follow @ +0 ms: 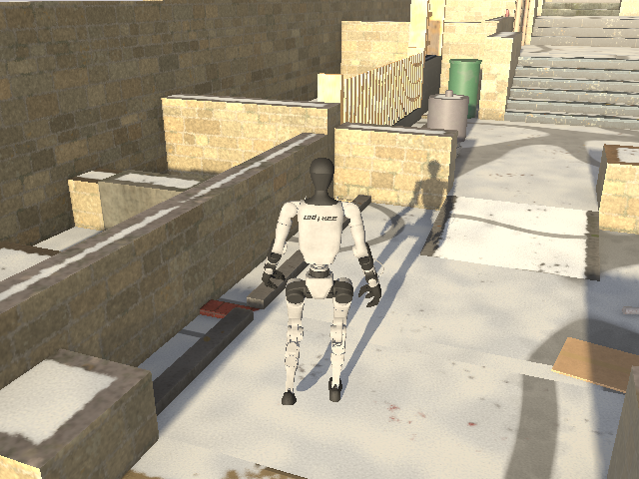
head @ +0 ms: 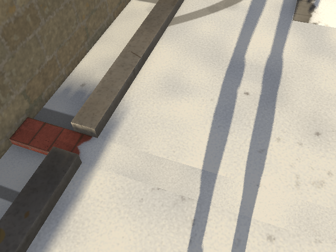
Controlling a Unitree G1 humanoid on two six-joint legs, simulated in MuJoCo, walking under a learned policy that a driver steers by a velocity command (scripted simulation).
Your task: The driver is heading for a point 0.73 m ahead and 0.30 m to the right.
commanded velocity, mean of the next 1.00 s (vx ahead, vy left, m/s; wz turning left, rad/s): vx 0.50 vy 0.00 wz -0.45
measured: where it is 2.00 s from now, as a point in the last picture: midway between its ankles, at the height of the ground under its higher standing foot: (240, 183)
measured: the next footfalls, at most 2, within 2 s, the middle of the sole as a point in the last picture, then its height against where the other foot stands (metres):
left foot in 0.40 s outside the picture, level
right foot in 0.90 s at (235, 226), level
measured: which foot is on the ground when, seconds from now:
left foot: up 0.00-0.38, down 0.40-0.92, up 0.94-1.00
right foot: down 0.00-0.40, up 0.42-0.88, down 0.90-1.00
